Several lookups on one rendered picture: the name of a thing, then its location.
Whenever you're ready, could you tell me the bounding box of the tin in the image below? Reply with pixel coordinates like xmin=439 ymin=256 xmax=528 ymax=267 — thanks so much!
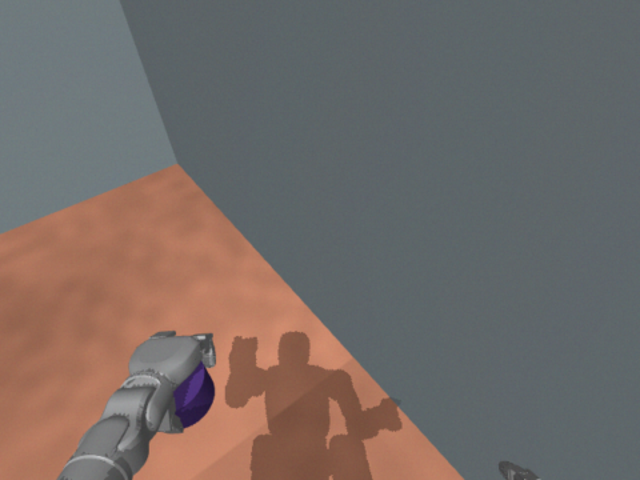
xmin=173 ymin=361 xmax=215 ymax=429

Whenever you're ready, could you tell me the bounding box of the left robot arm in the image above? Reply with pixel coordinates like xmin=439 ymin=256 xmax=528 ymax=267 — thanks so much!
xmin=56 ymin=371 xmax=173 ymax=480

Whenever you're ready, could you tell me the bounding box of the left robot hand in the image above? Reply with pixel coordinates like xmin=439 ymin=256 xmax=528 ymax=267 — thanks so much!
xmin=129 ymin=331 xmax=216 ymax=434

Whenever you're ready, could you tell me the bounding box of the right robot hand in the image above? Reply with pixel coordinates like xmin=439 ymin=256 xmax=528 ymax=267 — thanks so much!
xmin=499 ymin=461 xmax=540 ymax=480

